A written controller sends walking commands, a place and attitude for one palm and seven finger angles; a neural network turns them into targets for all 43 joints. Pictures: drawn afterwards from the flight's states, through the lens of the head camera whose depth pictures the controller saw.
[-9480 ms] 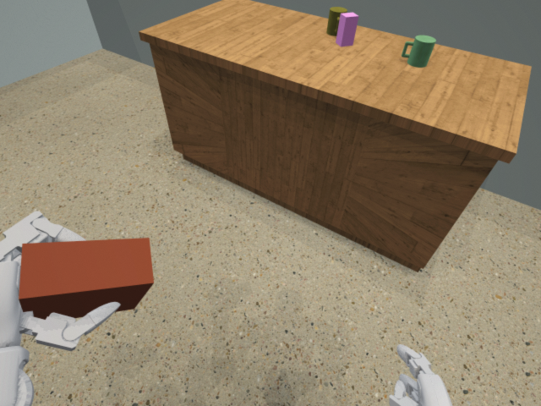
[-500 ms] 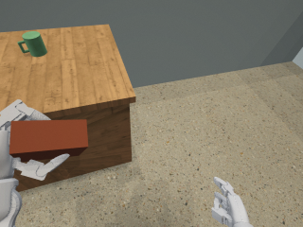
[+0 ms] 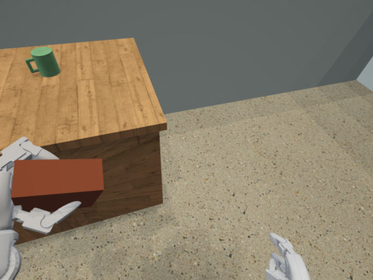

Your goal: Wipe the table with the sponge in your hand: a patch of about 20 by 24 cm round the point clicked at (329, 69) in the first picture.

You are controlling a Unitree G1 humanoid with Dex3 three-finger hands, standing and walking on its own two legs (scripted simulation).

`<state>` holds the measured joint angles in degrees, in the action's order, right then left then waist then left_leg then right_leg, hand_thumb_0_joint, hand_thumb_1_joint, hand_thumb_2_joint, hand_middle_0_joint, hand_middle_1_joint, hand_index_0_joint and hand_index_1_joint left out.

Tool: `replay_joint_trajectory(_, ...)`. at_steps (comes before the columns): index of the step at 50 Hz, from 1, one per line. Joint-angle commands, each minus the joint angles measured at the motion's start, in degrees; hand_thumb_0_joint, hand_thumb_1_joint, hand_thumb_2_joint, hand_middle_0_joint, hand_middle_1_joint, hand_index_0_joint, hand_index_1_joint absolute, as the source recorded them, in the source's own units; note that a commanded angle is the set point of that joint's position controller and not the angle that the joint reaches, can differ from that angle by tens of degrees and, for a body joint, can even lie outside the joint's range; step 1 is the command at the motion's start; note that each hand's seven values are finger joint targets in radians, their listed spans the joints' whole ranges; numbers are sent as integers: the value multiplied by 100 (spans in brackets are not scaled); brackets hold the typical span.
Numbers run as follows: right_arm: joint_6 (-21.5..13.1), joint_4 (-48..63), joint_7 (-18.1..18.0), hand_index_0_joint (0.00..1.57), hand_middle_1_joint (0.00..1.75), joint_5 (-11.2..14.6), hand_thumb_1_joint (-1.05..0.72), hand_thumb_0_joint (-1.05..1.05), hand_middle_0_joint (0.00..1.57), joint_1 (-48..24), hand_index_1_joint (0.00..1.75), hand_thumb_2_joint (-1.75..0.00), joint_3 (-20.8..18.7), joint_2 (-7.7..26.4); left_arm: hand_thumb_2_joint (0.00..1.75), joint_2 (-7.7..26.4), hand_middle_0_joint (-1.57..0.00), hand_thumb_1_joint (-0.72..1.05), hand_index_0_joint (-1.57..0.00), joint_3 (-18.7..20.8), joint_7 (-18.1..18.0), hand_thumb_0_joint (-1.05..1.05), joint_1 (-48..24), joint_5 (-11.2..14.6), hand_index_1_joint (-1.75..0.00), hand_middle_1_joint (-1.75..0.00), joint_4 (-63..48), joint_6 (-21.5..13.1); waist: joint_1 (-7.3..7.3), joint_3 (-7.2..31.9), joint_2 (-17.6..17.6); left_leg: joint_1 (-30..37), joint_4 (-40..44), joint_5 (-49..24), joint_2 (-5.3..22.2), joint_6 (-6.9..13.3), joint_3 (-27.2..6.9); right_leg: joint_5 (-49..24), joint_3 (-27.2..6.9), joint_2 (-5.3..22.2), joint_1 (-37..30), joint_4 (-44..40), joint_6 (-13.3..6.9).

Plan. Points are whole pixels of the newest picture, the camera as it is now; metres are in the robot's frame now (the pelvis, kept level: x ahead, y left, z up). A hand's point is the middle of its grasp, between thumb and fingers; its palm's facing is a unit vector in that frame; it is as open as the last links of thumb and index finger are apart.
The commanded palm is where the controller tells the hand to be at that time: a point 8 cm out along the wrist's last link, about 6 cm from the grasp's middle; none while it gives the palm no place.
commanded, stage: look again from close up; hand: left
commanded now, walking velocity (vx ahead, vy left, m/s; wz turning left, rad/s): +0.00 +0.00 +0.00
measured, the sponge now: (72, 186) +0.23 +0.22 +0.13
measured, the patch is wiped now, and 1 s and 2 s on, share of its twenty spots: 0.00 0.00 0.00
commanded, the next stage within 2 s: shuffle to correct the standing spot in 0.42 s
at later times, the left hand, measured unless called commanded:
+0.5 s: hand (55, 192) +0.21 +0.24 +0.14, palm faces +0.40 -0.84 -0.38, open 9.7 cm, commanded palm +0.15 +0.27 +0.17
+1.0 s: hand (42, 177) +0.23 +0.27 +0.15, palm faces +0.37 -0.85 -0.39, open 9.7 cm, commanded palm +0.18 +0.30 +0.17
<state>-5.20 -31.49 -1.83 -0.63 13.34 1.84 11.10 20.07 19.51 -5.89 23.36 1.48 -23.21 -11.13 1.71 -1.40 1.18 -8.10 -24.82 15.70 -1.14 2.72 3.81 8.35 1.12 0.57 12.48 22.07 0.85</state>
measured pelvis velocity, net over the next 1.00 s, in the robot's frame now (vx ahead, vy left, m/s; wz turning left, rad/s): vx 0.01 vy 0.02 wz -0.02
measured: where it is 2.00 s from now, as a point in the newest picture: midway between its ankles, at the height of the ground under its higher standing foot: outside the picture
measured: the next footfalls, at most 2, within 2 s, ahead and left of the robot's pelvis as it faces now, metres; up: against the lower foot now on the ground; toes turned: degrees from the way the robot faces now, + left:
right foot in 1.42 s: +0.05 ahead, -0.05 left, +0.00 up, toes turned -9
left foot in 1.74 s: +0.07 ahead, +0.29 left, +0.00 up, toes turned -2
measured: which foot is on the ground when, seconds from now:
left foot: down 0.00-1.00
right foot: down 0.00-1.00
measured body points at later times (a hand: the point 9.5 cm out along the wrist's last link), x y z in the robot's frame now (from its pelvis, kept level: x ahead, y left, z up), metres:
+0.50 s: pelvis +0.00 -0.01 +0.00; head +0.01 -0.01 +0.45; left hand +0.18 +0.28 +0.17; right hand +0.17 -0.24 -0.08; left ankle -0.02 +0.08 -0.74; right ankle +0.04 -0.13 -0.74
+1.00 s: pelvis +0.01 +0.02 -0.01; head +0.02 +0.04 +0.44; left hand +0.21 +0.31 +0.17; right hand +0.19 -0.21 -0.07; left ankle -0.02 +0.08 -0.74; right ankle +0.04 -0.13 -0.74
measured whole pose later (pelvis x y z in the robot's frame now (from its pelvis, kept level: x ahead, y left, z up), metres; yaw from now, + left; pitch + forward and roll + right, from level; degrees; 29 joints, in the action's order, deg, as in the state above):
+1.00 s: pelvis +0.01 +0.02 -0.01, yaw -1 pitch -1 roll -1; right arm -3.8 -30.3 -1.3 -0.7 12.5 0.6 12.8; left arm 21.6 19.6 -6.5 24.9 1.4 -24.8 -11.7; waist 0.9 -1.2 1.2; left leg -9.9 -30.7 20.3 -2.8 4.8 5.7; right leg 13.5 -0.9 2.1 16.3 31.0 1.3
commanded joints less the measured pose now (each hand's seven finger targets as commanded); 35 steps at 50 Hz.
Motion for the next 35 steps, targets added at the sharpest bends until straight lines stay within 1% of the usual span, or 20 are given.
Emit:
replay_joint_trajectory(1, -320, 921, -60, 20, 30, 26, -90, 0, 20, -615, 30, -90, -317, 762, 130, 969, -120, 10, -120, 577, -130, 0, -724, 69, -160, -160, -1379, -416, -8, 558, -554, -979, 892, -438, 345, -377, -337, -619, -167, -83, -1094, -55, -97)
replay_joint_trajectory(2, -328, 916, -55, 20, 30, 36, -90, 0, 20, -582, 30, -90, -308, 748, 130, 875, -120, 10, -120, 484, -131, 0, -754, 55, -160, -160, -1378, -427, -17, 546, -510, -1072, 932, -349, 359, -360, -405, -556, -124, -73, -1175, -17, -92)
replay_joint_trajectory(5, -355, 913, -47, 20, 30, 34, -90, 0, 20, -541, 30, -90, -323, 757, 130, 901, -120, 10, -120, 491, -147, 0, -776, 36, -160, -160, -1460, -445, -9, 595, -541, -1106, 910, -253, 317, -328, -378, -563, -155, -88, -1263, -67, -90)
replay_joint_trajectory(6, -368, 908, -57, 20, 30, 18, -90, 0, 20, -576, 30, -90, -326, 757, 130, 999, -120, 10, -120, 581, -150, 0, -776, 42, -160, -160, -1466, -441, -6, 560, -565, -1009, 918, -212, 296, -350, -328, -475, -182, -105, -1118, -138, -87)
replay_joint_trajectory(8, -373, 897, -47, 20, 30, 33, -90, 0, 20, -520, 30, -90, -321, 741, 130, 871, -120, 10, -120, 477, -160, 0, -722, 31, -160, -160, -1379, -442, -11, 559, -524, -1108, 918, -154, 287, -332, -383, -442, -185, -91, -1229, -135, -94)
replay_joint_trajectory(10, -376, 870, -44, 20, 30, 32, -90, 0, 20, -484, 30, -90, -335, 752, 130, 889, -120, 10, -120, 509, -165, 0, -703, 27, -160, -160, -1350, -442, -14, 599, -432, -1065, 884, -165, 260, -331, -351, -487, -203, -88, -1237, -203, -88)
replay_joint_trajectory(11, -377, 863, -51, 20, 30, 23, -90, 0, 20, -512, 30, -90, -340, 758, 130, 940, -120, 10, -120, 552, -161, 0, -694, 33, -160, -160, -1328, -434, -21, 550, -488, -977, 905, -164, 246, -357, -318, -407, -226, -106, -1082, -259, -88)
replay_joint_trajectory(12, -368, 861, -45, 20, 30, 33, -90, 0, 20, -487, 30, -90, -327, 752, 130, 878, -120, 10, -120, 499, -165, 0, -705, 28, -160, -160, -1302, -442, -17, 562, -429, -1072, 932, -159, 259, -356, -394, -384, -185, -98, -1202, -222, -84)
replay_joint_trajectory(13, -368, 864, -43, 20, 30, 42, -90, 0, 20, -478, 30, -90, -333, 751, 130, 830, -120, 10, -120, 447, -159, 0, -674, 29, -160, -160, -1267, -434, -21, 544, -490, -1066, 936, -152, 251, -355, -371, -386, -198, -109, -1182, -229, -84)
replay_joint_trajectory(15, -356, 855, -43, 20, 30, 48, -90, 0, 20, -465, 30, -90, -339, 758, 130, 834, -120, 10, -120, 448, -161, 0, -674, 24, -160, -160, -1209, -423, -20, 531, -432, -1093, 944, -150, 248, -343, -369, -415, -194, -109, -1206, -257, -74)
replay_joint_trajectory(16, -356, 847, -56, 20, 30, 40, -90, 0, 20, -499, 30, -90, -343, 757, 130, 897, -120, 10, -120, 520, -160, 0, -612, 35, -160, -160, -1131, -403, -19, 464, -420, -1017, 972, -51, 253, -359, -310, -266, -216, -120, -1032, -340, -61)
replay_joint_trajectory(18, -329, 854, -45, 20, 30, 56, -90, 0, 20, -470, 30, -90, -337, 742, 130, 820, -120, 10, -120, 454, -166, 0, -583, 36, -160, -160, -1081, -387, -15, 502, -225, -1083, 915, -91, 239, -329, -348, -310, -235, -89, -1169, -363, -66)
replay_joint_trajectory(20, -326, 848, -46, 20, 30, 55, -90, 0, 20, -436, 30, -90, -357, 766, 130, 848, -120, 10, -120, 481, -168, 0, -578, 36, -160, -160, -1125, -386, -25, 593, -188, -1033, 843, -233, 186, -340, -319, -429, -255, -77, -1221, -421, -73)
replay_joint_trajectory(21, -330, 844, -47, 20, 30, 43, -90, 0, 20, -482, 30, -90, -360, 781, 130, 941, -120, 10, -120, 539, -169, 0, -617, 36, -160, -160, -1215, -383, -33, 579, -342, -913, 845, -275, 169, -362, -274, -390, -272, -96, -1077, -473, -73)
replay_joint_trajectory(23, -322, 860, -43, 20, 30, 55, -90, 0, 20, -463, 30, -90, -352, 755, 130, 873, -120, 10, -120, 458, -169, 0, -617, 34, -160, -160, -1324, -401, -40, 670, -403, -953, 833, -393, 170, -348, -305, -560, -213, -89, -1269, -376, -73)
replay_joint_trajectory(25, -317, 871, -50, 20, 30, 50, -90, 0, 20, -455, 30, -90, -352, 756, 130, 958, -120, 10, -120, 548, -190, 0, -531, 41, -160, -160, -1348, -397, -23, 748, -328, -968, 794, -505, 158, -346, -313, -751, -182, -83, -1402, -362, -68)
replay_joint_trajectory(26, -330, 861, -52, 20, 30, 38, -90, 0, 20, -482, 30, -90, -361, 770, 130, 1039, -120, 10, -120, 618, -192, 0, -524, 48, -160, -160, -1430, -394, -29, 770, -382, -880, 770, -563, 135, -373, -286, -742, -199, -89, -1321, -397, -70)
replay_joint_trajectory(29, -331, 889, -29, 20, 30, 19, -90, 0, 20, -473, 30, -90, -379, 791, 130, 1025, -120, 10, -120, 610, -205, 0, -358, 42, -160, -160, -1531, -440, -44, 981, -438, -868, 483, -674, 125, -319, -220, -1103, -341, 75, -1506, -291, -158)
replay_joint_trajectory(30, -325, 886, -21, 20, 30, 13, -90, 0, 20, -464, 30, -90, -389, 795, 130, 1029, -120, 10, -120, 625, -213, 0, -280, 51, -160, -160, -1501, -445, -59, 1030, -337, -842, 360, -706, 112, -313, -201, -1180, -402, 139, -1494, -277, -193)
replay_joint_trajectory(35, -270, 883, 13, 20, 30, -10, -90, 0, 20, -496, 30, -90, -413, 856, 130, 1017, -120, 10, -120, 600, -230, 0, -153, 72, -160, -160, -1395, -468, -113, 931, -139, -830, 30, -414, 102, -284, -200, -527, -783, 387, -1059, -324, -354)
